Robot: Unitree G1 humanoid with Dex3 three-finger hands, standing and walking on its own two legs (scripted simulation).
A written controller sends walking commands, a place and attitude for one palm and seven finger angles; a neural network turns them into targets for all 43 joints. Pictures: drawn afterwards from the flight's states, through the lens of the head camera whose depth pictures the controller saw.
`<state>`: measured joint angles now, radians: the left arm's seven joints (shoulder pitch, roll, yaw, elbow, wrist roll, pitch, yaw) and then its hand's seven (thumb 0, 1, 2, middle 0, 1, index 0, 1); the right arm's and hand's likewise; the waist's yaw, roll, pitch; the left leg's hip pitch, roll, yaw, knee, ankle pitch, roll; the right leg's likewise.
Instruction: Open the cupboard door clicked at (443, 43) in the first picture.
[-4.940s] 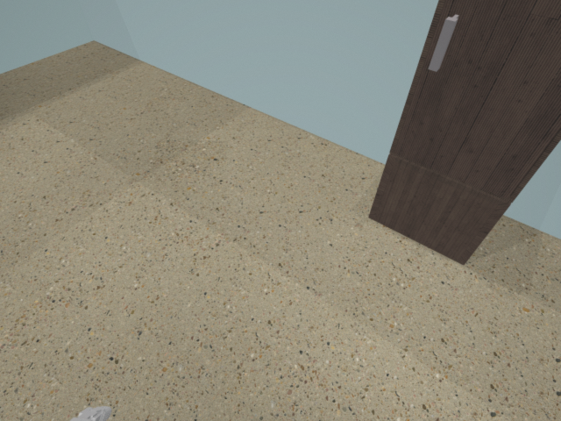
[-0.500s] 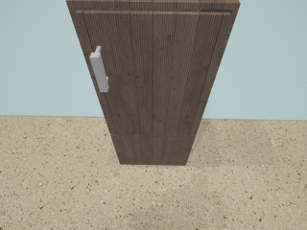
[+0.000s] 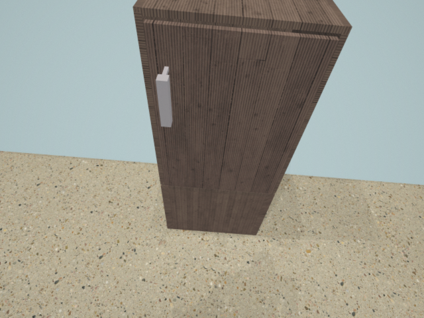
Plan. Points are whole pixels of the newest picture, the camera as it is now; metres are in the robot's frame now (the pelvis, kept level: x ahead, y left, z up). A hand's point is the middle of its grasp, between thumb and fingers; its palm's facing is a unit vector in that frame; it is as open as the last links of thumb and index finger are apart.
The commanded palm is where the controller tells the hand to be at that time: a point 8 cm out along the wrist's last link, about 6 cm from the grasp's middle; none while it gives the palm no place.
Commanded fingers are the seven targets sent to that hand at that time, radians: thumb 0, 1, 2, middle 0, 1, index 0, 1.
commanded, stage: come to a stop and stand still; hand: left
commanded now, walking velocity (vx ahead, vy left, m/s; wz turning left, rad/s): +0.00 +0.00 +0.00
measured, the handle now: (166, 97) +0.58 +0.17 +0.08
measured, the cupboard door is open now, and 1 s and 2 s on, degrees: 0 0 0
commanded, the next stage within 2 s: look again from close up in 0.26 s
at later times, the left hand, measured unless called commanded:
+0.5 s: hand out of the picture +0.00 +0.19 -0.18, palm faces +0.00 -0.97 -0.23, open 7.4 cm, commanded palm none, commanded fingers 0.00 0.90 0.90 -0.20 -0.30 -0.20 -0.30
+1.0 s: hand out of the picture +0.00 +0.22 -0.16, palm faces +0.00 -0.95 -0.31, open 7.4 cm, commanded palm none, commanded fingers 0.00 0.90 0.90 -0.20 -0.30 -0.20 -0.30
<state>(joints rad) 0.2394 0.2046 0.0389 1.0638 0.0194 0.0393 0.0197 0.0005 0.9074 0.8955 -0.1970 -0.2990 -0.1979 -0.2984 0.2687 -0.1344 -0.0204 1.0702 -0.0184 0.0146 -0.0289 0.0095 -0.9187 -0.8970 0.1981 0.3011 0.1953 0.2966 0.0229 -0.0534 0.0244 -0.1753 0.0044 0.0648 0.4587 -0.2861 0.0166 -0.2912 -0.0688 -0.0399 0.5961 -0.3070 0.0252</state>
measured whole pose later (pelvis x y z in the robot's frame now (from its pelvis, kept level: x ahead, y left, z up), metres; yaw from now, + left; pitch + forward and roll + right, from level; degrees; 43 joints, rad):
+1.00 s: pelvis -0.06 -0.01 +0.00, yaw +0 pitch -3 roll +0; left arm 0.23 0.29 0.00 1.01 0.02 0.00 0.01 0.00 0.90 0.90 -0.20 -0.30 -0.20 -0.30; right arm 0.24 -0.30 -0.02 1.02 -0.02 0.00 0.01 0.01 -0.90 -0.90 0.20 0.30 0.20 0.30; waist 0.00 0.00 0.01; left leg -0.20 0.02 0.05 0.45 -0.20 0.01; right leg -0.23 -0.04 -0.05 0.44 -0.16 0.01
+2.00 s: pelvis +0.00 +0.00 +0.00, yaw -2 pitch -2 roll -1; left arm 0.26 0.18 0.05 1.01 0.02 0.01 0.04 0.01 0.92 0.90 -0.20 -0.30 -0.20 -0.30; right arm 0.23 -0.15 -0.05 1.06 -0.01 0.01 -0.05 0.01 -0.91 -0.90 0.20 0.30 0.20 0.30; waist -0.01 0.00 0.08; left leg -0.16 0.04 0.10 0.54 -0.35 0.01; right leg -0.19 -0.04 -0.06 0.51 -0.28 0.02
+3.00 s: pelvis -0.03 +0.02 -0.01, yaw -1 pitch -1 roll +0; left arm 0.33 0.13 -0.01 1.10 0.02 -0.02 0.04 0.00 0.91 0.90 -0.20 -0.30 -0.20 -0.30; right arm 0.33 -0.15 -0.01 1.05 -0.02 -0.01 -0.02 0.02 -0.92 -0.90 0.20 0.30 0.19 0.30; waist 0.00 0.03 0.00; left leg -0.23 -0.01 0.10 0.54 -0.29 0.04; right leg -0.27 -0.08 -0.05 0.54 -0.24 0.03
